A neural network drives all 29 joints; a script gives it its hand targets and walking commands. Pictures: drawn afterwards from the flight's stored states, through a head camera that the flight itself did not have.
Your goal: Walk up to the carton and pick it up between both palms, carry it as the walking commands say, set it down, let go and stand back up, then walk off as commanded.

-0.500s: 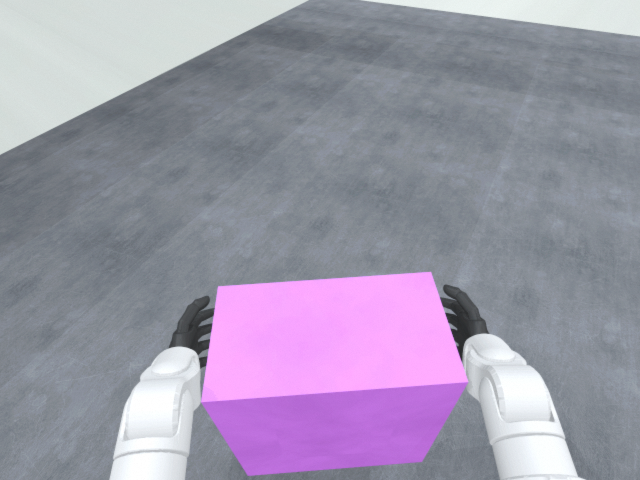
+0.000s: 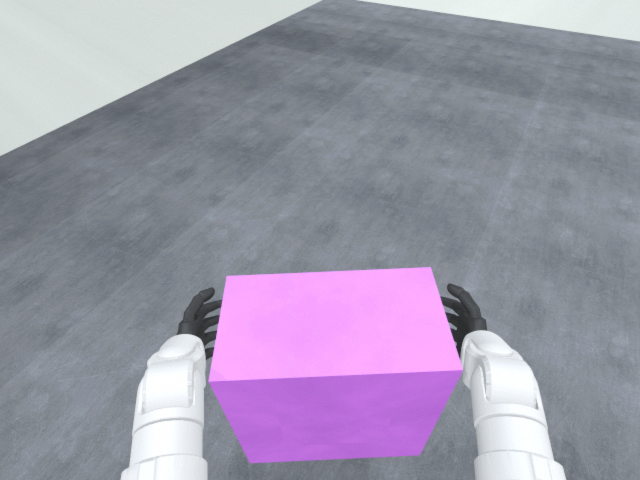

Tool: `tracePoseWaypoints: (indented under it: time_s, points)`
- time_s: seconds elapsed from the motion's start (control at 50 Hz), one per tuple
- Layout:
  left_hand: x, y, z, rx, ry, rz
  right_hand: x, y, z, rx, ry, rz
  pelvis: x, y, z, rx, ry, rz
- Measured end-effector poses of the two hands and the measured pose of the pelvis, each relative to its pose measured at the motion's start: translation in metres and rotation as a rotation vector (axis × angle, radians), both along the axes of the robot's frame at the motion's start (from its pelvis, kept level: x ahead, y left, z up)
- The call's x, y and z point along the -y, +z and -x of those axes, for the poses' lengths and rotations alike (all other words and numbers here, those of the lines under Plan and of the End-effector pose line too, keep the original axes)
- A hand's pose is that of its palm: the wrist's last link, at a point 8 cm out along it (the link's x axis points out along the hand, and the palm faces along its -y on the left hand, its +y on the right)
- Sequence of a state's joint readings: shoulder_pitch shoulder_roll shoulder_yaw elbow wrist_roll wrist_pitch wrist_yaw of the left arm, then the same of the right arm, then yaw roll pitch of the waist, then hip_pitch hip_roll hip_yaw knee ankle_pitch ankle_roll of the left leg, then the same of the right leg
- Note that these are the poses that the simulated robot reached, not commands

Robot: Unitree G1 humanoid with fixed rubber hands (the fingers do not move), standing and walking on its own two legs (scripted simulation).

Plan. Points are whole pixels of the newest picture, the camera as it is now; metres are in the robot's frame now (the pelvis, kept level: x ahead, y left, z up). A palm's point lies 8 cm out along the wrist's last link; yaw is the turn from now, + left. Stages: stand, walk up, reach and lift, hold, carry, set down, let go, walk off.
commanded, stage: set down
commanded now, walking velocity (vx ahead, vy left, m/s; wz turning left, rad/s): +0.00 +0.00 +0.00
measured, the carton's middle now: (332, 374) +0.29 +0.00 -0.06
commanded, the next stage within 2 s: none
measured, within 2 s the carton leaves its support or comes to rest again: neither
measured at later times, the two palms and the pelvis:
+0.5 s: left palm (207, 358) +0.31 +0.18 -0.05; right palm (450, 356) +0.31 -0.18 -0.05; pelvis +0.00 +0.01 -0.01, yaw -1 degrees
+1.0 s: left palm (223, 363) +0.35 +0.18 -0.14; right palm (436, 366) +0.34 -0.18 -0.14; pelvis -0.05 +0.01 -0.09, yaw -1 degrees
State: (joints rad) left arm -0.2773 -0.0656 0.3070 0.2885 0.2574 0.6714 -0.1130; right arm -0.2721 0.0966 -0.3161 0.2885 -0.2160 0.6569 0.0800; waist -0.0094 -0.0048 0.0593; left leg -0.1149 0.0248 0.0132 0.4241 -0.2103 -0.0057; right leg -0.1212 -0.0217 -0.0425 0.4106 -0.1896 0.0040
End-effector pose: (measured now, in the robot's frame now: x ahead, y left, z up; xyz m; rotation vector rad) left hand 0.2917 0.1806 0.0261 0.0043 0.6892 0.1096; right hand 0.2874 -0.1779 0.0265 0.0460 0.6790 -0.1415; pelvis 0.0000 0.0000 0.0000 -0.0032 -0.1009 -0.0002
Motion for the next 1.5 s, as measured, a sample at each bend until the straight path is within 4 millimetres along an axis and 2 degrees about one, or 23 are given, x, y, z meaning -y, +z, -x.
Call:
tracePoseWaypoints:
  time_s: [0.28,0.52,0.9,1.5]
  points:
    - [0.000,-0.045,-0.016,-0.050,-0.021,-0.004,0.000,-0.045,-0.011,-0.050,0.008,0.012,-0.005,-0.003,-0.011,-0.133,-0.018,-0.003]
    - [-0.002,-0.084,-0.024,-0.055,-0.009,0.000,-0.002,-0.084,-0.022,-0.054,0.017,0.012,-0.009,-0.017,0.006,-0.306,-0.014,-0.002]
    - [0.001,-0.147,-0.050,-0.046,-0.017,0.018,0.001,-0.147,-0.042,-0.044,-0.002,-0.002,-0.008,-0.072,0.046,-0.529,-0.013,-0.008]
    - [0.008,-0.265,-0.085,-0.038,-0.023,0.025,0.007,-0.266,-0.072,-0.035,-0.026,-0.008,-0.006,-0.164,0.054,-0.849,-0.015,-0.009]
